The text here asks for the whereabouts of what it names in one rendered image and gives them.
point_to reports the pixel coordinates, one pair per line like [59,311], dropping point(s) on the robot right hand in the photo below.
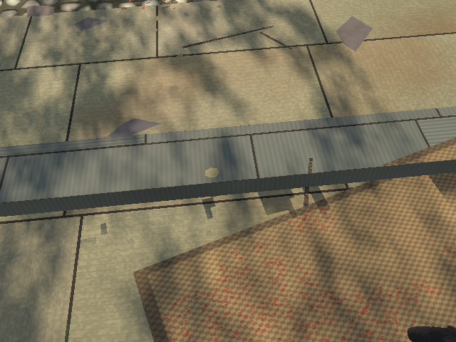
[432,334]

